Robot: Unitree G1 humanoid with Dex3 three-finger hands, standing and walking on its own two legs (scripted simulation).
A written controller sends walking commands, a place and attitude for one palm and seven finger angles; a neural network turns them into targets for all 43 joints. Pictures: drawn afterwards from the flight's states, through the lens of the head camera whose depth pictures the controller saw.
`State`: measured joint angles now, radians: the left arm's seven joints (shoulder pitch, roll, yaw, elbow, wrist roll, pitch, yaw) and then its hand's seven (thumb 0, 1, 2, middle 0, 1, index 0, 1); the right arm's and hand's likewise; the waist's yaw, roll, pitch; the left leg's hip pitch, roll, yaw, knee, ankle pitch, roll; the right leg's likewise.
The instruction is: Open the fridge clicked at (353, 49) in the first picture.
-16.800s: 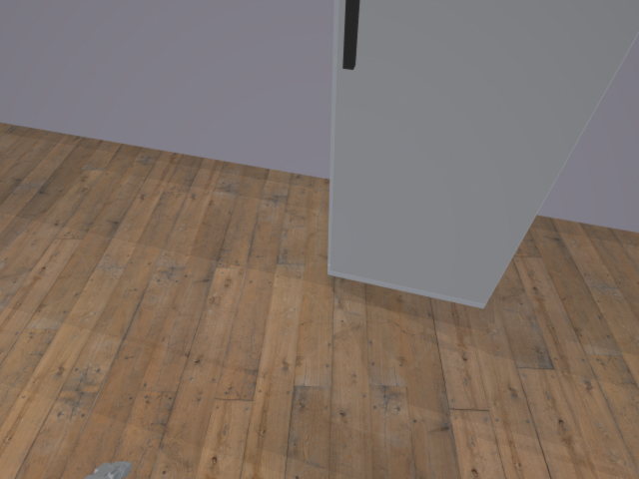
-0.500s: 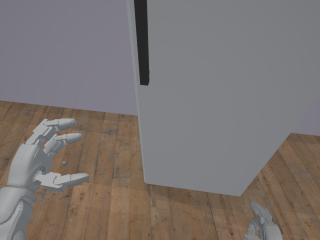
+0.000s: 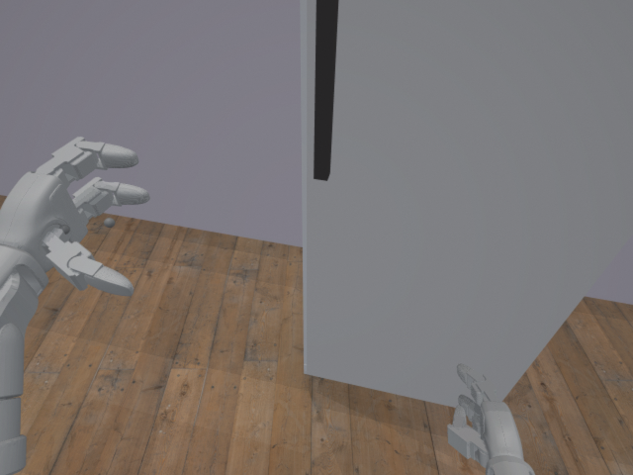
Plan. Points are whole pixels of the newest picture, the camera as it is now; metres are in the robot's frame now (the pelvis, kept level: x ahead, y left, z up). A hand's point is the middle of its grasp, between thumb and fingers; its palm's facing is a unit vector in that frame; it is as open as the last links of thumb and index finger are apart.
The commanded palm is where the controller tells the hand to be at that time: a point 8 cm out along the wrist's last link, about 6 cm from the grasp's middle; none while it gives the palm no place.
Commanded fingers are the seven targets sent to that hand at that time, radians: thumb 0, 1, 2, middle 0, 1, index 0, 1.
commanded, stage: raise the hand to about handle height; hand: left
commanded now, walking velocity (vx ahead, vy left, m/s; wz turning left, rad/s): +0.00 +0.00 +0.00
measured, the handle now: (327, 92) +0.57 +0.08 +0.25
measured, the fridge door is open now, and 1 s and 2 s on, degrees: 0 0 0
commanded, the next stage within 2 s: move the hooked fingers beside the handle in 0.60 s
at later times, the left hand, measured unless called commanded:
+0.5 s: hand (121, 195) +0.28 +0.25 +0.25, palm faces +0.04 -0.99 -0.12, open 14.0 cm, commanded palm +0.25 +0.30 +0.26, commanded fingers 0.00 -0.50 0.30 -0.30 -1.20 -0.30 -1.20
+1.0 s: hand (176, 177) +0.34 +0.22 +0.23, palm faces -0.03 -0.99 -0.11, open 14.0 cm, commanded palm +0.31 +0.28 +0.25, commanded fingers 0.00 -0.50 0.30 -0.30 -1.20 -0.30 -1.20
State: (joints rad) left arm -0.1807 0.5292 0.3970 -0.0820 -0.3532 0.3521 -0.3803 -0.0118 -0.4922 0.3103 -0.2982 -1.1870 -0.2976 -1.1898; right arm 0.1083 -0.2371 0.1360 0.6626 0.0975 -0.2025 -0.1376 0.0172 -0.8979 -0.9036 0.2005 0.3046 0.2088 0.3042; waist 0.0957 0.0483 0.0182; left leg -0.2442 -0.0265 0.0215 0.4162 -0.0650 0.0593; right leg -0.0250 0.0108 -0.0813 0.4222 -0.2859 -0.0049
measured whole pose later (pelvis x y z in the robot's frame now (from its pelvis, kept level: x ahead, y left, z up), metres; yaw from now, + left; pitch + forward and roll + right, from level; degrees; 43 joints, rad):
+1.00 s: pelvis +0.04 -0.02 +0.00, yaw -2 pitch -3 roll -1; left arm -0.30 0.53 0.40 0.00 -0.33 0.44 -0.41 -0.01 -0.51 0.30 -0.30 -1.20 -0.30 -1.20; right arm 0.13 -0.29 0.09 0.65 0.12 -0.18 -0.12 0.02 -0.90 -0.90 0.20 0.30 0.21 0.30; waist 0.07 0.06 -0.02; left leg -0.28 -0.03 0.01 0.48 -0.15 0.04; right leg -0.05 0.03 -0.05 0.45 -0.34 -0.02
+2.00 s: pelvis +0.04 -0.04 +0.00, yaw -4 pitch +0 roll +0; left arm -0.72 0.51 0.33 0.59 -0.22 0.32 -0.26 -0.01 -0.50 0.30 -0.30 -1.20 -0.30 -1.20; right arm 0.25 -0.30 0.04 0.72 0.11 -0.08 -0.11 0.02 -0.90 -0.90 0.20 0.30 0.21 0.30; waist -0.02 0.04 -0.06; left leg -0.33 0.00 0.03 0.48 -0.16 0.02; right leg -0.12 0.05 -0.02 0.46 -0.34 -0.04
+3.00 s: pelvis +0.03 -0.03 +0.00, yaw -4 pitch +2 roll -1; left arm -0.97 0.46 0.25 0.89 -0.17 0.23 -0.16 -0.01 -0.50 0.30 -0.30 -1.20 -0.30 -1.20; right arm 0.24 -0.28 0.04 0.71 0.09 -0.08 -0.09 0.01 -0.90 -0.90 0.20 0.30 0.21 0.30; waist -0.05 0.04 -0.05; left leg -0.38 0.00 0.01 0.48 -0.13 0.02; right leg -0.17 0.05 -0.03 0.46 -0.32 -0.04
